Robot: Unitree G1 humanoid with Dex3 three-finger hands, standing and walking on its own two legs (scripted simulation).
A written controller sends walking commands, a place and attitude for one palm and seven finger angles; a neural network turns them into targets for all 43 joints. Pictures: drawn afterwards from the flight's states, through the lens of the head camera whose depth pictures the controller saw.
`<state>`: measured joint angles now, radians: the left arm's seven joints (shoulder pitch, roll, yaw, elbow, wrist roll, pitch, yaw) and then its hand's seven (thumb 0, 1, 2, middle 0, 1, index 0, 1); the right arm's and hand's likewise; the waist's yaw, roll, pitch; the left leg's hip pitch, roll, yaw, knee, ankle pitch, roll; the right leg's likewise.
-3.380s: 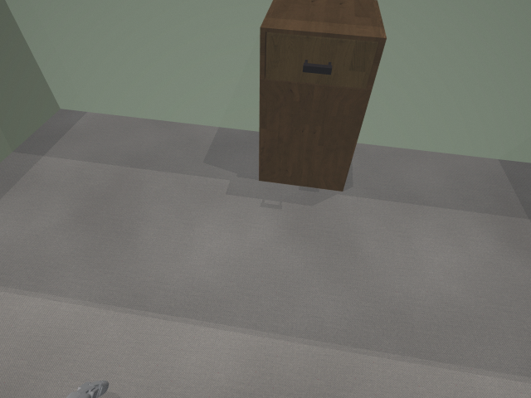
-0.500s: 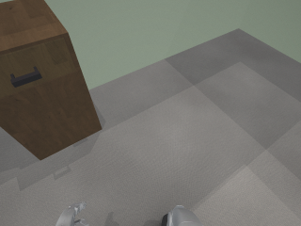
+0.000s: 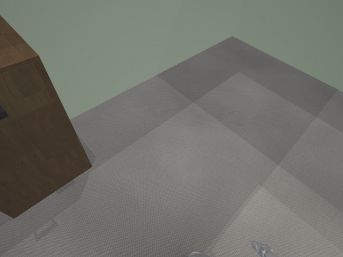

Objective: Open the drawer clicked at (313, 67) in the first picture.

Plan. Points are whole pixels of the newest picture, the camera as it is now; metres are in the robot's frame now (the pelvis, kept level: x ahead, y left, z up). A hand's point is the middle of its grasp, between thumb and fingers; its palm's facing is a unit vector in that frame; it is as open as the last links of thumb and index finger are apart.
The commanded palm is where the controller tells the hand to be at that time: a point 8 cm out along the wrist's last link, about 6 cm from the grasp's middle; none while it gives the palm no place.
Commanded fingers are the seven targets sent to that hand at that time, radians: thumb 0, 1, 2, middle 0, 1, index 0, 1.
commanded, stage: walk to a spot facing it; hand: left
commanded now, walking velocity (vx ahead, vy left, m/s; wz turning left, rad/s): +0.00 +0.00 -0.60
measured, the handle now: out of the picture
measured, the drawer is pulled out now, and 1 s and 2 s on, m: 0.00 0.00 0.00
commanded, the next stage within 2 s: turn to face it in 1.14 s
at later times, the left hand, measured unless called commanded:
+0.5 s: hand (124, 246) +0.16 +0.13 -0.14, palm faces -0.28 -0.92 -0.28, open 7.4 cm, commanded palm none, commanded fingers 0.00 0.90 0.90 -0.20 -0.30 -0.20 -0.30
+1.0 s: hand (128, 230) +0.21 +0.13 -0.16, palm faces -0.52 -0.84 -0.17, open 7.4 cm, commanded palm none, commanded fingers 0.00 0.90 0.90 -0.20 -0.30 -0.20 -0.30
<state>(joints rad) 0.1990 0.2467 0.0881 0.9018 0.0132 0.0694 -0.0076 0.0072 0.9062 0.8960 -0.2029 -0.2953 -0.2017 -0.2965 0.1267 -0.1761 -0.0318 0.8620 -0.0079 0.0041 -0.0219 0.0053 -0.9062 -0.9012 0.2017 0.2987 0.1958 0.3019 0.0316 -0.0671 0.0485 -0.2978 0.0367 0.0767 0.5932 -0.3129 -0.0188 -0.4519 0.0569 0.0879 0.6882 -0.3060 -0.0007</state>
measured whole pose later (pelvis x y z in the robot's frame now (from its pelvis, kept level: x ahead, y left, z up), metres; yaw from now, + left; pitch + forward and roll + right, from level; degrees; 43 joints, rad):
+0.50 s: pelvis -0.01 -0.04 +0.00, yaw -19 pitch +0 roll +1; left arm 0.15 0.21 0.07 0.88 0.01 0.03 -0.01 0.01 0.91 0.90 -0.20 -0.29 -0.20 -0.30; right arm 0.23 -0.26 -0.08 0.94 -0.01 0.07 -0.02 0.01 -0.91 -0.90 0.20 0.30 0.20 0.30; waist -0.02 0.05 0.10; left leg -0.43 0.15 0.10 1.08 -0.50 -0.07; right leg -0.30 -0.01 -0.06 0.63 -0.33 -0.04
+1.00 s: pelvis +0.05 -0.02 +0.02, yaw -36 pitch +0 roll -2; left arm 0.26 0.26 0.10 0.95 0.03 0.07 -0.04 0.01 0.91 0.90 -0.20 -0.29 -0.20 -0.30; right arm 0.24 -0.18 -0.02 0.89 -0.02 -0.01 -0.02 0.01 -0.90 -0.90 0.20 0.30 0.20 0.30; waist 0.02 -0.05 0.02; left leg -0.17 0.07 0.15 0.48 -0.32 0.02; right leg -0.49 0.02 0.01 1.06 -0.39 0.03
